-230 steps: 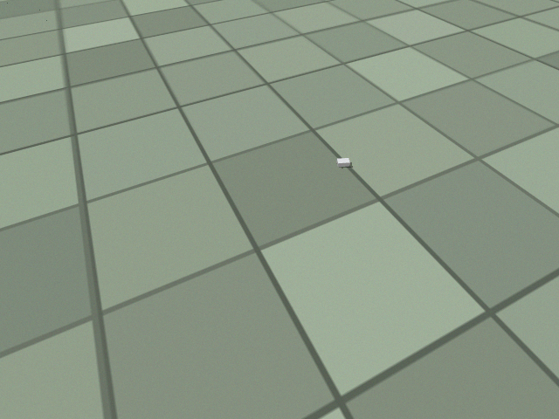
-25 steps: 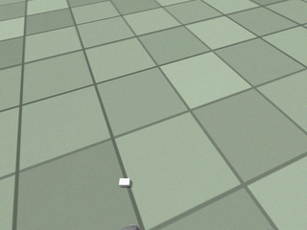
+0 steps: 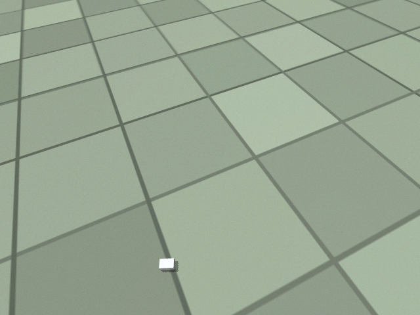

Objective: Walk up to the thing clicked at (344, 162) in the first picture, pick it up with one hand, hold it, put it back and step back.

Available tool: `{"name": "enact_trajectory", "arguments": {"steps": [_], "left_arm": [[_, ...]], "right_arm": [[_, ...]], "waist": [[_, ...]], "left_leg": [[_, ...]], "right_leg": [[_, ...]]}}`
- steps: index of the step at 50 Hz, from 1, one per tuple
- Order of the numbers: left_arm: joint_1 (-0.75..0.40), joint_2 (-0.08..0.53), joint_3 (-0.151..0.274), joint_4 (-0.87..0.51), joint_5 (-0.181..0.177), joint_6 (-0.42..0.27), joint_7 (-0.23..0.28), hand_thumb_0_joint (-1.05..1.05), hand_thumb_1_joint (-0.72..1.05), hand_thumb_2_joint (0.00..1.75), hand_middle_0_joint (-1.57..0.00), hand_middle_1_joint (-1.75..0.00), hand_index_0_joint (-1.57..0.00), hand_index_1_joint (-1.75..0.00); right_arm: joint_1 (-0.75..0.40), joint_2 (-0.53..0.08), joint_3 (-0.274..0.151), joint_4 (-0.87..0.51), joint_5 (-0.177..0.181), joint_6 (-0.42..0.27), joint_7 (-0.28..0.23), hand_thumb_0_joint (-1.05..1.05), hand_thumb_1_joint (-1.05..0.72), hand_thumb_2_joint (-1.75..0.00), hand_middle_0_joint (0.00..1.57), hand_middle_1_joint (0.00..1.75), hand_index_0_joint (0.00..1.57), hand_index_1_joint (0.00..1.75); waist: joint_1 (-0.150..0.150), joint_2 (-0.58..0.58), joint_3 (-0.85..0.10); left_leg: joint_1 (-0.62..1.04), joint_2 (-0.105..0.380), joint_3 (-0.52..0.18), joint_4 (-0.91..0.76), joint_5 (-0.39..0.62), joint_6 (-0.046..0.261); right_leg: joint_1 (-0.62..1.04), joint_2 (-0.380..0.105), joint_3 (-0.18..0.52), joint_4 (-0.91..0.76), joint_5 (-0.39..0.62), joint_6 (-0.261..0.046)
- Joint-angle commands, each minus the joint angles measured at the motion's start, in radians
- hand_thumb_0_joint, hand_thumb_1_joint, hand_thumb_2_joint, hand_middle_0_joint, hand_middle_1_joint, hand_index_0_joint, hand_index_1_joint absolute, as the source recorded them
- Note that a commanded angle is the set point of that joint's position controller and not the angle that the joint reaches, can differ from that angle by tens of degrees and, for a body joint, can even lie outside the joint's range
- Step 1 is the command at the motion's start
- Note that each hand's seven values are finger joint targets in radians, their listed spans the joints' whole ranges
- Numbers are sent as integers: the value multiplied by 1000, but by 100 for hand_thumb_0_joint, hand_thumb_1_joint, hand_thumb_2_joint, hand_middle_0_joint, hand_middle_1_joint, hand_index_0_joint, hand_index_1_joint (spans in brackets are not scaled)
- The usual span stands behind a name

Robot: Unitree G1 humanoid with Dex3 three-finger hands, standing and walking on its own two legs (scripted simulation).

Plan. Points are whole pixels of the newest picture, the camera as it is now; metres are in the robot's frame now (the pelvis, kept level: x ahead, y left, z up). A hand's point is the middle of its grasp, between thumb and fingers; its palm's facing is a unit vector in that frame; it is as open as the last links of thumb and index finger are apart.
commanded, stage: walk up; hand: left
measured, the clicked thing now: (167, 264) +0.44 +0.25 -0.74
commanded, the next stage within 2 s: stand in 1.06 s
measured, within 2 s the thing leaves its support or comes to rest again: neither
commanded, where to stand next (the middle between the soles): +0.05 +0.02 m, yaw -2 degrees
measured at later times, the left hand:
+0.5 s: hand out of the picture +0.10 +0.26 -0.13, palm faces -0.04 -0.93 -0.35, open 7.4 cm
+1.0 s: hand out of the picture +0.11 +0.27 -0.13, palm faces -0.04 -0.94 -0.35, open 7.4 cm
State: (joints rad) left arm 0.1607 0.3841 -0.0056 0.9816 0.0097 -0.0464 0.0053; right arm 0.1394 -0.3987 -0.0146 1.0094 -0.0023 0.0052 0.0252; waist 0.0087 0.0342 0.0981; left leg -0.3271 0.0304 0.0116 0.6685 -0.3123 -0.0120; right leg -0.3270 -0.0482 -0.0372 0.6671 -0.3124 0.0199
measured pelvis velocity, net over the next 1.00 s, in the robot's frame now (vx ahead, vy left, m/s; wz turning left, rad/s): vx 0.02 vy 0.01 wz -0.01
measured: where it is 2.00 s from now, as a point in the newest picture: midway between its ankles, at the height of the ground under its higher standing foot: outside the picture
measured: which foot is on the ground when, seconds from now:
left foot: down 0.00-1.00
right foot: down 0.00-1.00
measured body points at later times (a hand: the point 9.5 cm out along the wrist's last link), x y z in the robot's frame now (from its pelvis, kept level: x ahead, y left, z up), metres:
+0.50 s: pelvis +0.01 +0.01 +0.02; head +0.02 +0.00 +0.47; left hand +0.10 +0.31 -0.10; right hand +0.11 -0.30 -0.11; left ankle +0.03 +0.13 -0.72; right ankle +0.03 -0.13 -0.72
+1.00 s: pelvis +0.02 +0.01 +0.03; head +0.03 +0.01 +0.48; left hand +0.11 +0.32 -0.10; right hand +0.10 -0.29 -0.11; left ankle +0.03 +0.13 -0.72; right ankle +0.03 -0.13 -0.72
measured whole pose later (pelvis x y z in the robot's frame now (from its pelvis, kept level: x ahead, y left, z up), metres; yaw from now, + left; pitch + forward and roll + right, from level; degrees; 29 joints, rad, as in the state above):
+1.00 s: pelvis +0.02 +0.01 +0.03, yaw +0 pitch -2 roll +0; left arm 0.07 0.35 0.00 1.16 0.02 -0.02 -0.01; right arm 0.08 -0.35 -0.01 1.16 -0.01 0.01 0.02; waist 0.00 0.01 0.05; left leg -0.12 0.01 0.03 0.34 -0.18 0.00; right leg -0.12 -0.06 -0.03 0.32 -0.17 0.05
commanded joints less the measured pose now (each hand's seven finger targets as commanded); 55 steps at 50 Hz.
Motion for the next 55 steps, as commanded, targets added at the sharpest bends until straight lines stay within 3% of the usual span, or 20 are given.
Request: {"name": "enact_trajectory", "arguments": {"steps": [1, 3, 7, 19, 24, 30, 45, 52, 53, 55], "left_arm": [[-35, 245, 60, -15, -11, -24, 19, 0, 90, 90, -20, -30, -20, -30], [-59, 235, 53, -1, -16, -20, 18, 0, 90, 90, -20, -30, -20, -30], [-90, 214, 42, 39, -15, -10, 15, 0, 90, 90, -20, -30, -20, -30], [-147, 205, 36, 110, -8, -7, 6, 0, 90, 90, -20, -30, -20, -30], [-163, 202, 37, 119, -3, -7, 5, 0, 90, 90, -20, -30, -20, -30], [-150, 194, 43, 125, 1, -6, 6, 0, 90, 90, -20, -30, -20, -30], [-144, 188, 44, 125, 2, 2, 8, 0, 90, 90, -20, -30, -20, -30], [-135, 184, 46, 119, 3, 6, 8, 0, 90, 90, -20, -30, -20, -30], [-139, 179, 46, 121, 0, 11, 7, 0, 90, 90, -20, -30, -20, -30], [-127, 171, 45, 118, -2, 14, 6, 0, 90, 90, -20, -30, -20, -30]], "right_arm": [[-64, -195, -34, -28, 7, -26, -15, 0, -90, -90, 20, 30, 20, 30], [-64, -202, -33, -1, 6, -27, -17, 0, -90, -90, 20, 30, 20, 30], [-106, -198, -27, 28, 5, -28, -16, 0, -90, -90, 20, 30, 20, 30], [-147, -182, -30, 78, 4, -24, -15, 0, -90, -90, 20, 30, 20, 30], [-139, -180, -34, 91, 0, -20, -14, 0, -90, -90, 20, 30, 20, 30], [-134, -177, -33, 94, 1, -23, -16, 0, -90, -90, 20, 30, 20, 30], [-121, -174, -38, 91, -4, -17, -18, 0, -90, -90, 20, 30, 20, 30], [-116, -171, -39, 81, -4, -22, -20, 0, -90, -90, 20, 30, 20, 30], [-117, -152, -29, 77, -8, -29, -25, 0, -90, -90, 20, 30, 20, 30], [-118, -173, -34, 79, -9, -36, -27, 0, -90, -90, 20, 30, 20, 30]], "waist": [[-1, -47, -157], [-5, -11, -171], [6, -7, -145], [-3, -22, -144], [-13, -41, -140], [-11, -40, -170], [-9, -29, -126], [-7, -24, -139], [-13, -66, -125], [-7, -37, -145]], "left_leg": [[54, 76, -101, -154, 194, 70], [88, 86, -109, -189, 215, 70], [74, 112, -136, -273, 178, 76], [182, 93, -83, -348, 202, 46], [202, 83, -74, -364, 166, 39], [222, 93, -71, -365, 238, 39], [198, 89, -83, -400, 203, 35], [209, 95, -83, -400, 243, 37], [195, 108, -101, -411, 285, 27], [221, 115, -97, -401, 348, 25]], "right_leg": [[118, -96, 132, -171, 197, -73], [125, -90, 107, -162, 235, -70], [159, -56, 72, -208, 164, -48], [190, -90, 89, -348, 222, -30], [180, -98, 98, -382, 185, -27], [222, -98, 86, -384, 248, -26], [226, -88, 75, -395, 225, -15], [236, -90, 68, -381, 250, -15], [235, -92, 72, -375, 258, -16], [245, -96, 74, -374, 278, -17]]}}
